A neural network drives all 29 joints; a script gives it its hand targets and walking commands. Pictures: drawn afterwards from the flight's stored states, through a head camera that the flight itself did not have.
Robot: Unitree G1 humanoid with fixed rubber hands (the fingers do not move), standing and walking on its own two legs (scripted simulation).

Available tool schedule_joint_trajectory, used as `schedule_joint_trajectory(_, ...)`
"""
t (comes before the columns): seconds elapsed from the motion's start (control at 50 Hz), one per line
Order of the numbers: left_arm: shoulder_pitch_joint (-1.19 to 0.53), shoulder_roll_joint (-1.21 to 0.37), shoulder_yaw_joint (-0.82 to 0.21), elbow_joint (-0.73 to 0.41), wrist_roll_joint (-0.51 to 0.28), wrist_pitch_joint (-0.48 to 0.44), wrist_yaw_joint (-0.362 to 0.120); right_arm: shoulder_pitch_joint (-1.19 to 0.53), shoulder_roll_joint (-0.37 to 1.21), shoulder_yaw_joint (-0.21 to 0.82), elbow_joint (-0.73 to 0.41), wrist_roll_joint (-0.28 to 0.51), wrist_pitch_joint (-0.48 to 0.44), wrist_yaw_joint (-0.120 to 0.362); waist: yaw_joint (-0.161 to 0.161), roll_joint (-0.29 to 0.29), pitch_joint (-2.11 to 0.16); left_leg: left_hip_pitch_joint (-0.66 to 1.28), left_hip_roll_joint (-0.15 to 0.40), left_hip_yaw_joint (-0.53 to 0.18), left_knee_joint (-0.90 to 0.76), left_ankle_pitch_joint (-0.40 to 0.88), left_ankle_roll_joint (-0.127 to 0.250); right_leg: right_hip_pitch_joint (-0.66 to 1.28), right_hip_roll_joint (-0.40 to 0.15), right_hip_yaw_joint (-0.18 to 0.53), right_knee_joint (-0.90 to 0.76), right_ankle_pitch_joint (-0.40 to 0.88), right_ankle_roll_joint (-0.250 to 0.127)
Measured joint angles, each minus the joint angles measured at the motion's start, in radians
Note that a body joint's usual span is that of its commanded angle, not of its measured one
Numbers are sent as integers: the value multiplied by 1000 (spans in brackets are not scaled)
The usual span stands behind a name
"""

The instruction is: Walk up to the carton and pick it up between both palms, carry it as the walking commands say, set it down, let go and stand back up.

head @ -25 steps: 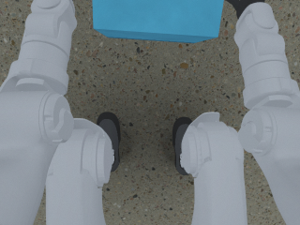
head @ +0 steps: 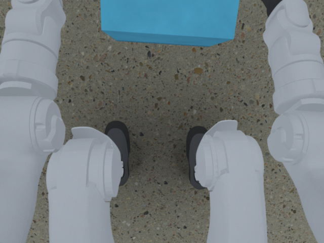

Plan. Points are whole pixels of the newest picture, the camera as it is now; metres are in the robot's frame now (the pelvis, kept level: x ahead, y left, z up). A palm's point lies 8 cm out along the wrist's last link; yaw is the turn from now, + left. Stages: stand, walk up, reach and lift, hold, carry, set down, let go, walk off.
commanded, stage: set down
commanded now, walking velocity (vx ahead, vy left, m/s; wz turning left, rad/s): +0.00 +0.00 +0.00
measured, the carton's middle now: out of the picture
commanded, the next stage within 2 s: let go in 1.36 s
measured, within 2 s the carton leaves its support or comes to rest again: neither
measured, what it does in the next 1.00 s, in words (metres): rises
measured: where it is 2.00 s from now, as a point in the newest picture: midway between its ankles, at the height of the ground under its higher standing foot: (159, 165)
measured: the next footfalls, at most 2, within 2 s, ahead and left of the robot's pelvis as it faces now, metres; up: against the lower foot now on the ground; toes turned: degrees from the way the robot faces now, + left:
none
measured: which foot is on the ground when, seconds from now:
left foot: down 0.00-1.00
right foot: down 0.00-1.00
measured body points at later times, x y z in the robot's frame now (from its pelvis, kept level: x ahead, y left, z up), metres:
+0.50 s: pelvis -0.01 +0.00 +0.06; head +0.35 +0.00 +0.31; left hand +0.59 +0.18 -0.05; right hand +0.55 -0.23 -0.06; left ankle +0.12 +0.13 -0.33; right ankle +0.10 -0.13 -0.33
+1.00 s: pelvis -0.02 +0.00 +0.19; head +0.34 -0.01 +0.45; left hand +0.59 +0.18 +0.10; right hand +0.54 -0.25 +0.09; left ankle +0.12 +0.13 -0.33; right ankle +0.10 -0.13 -0.33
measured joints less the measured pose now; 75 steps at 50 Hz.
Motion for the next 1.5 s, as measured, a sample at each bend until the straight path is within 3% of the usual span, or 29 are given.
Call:
schedule_joint_trajectory(0.1,-30,31,-8,-105,-21,29,19,-38,-15,6,-83,21,23,-22,0,0,133,89,0,0,0,1,0,88,0,0,0,1,0)
schedule_joint_trajectory(0.2,-28,32,-21,-166,-46,89,34,3,-23,14,-165,47,83,-39,0,0,120,114,0,0,-1,0,0,114,0,0,-2,0,0)
schedule_joint_trajectory(0.32,-30,43,-21,-172,-38,135,29,-7,-44,20,-175,52,133,-39,0,0,117,188,1,0,-40,-3,0,188,-2,-1,-43,0,0)
schedule_joint_trajectory(0.92,11,55,-21,-356,13,303,-4,65,-56,20,-403,47,302,-32,0,0,116,623,1,0,-527,72,6,603,-3,8,-548,111,-9)
schedule_joint_trajectory(1.22,15,58,-21,-357,37,311,-37,67,-63,20,-403,27,312,-9,0,0,116,872,1,0,-870,190,6,847,-14,12,-889,233,-14)
schedule_joint_trajectory(1.36,33,59,-20,-270,100,281,-66,97,-39,20,-379,-36,280,19,0,0,64,929,4,0,-998,232,7,905,-16,13,-1023,281,-14)
schedule_joint_trajectory(1.5,102,59,-20,-285,136,256,-60,168,-12,20,-375,-93,250,43,0,0,74,996,5,0,-1060,242,8,973,-17,13,-1089,293,-15)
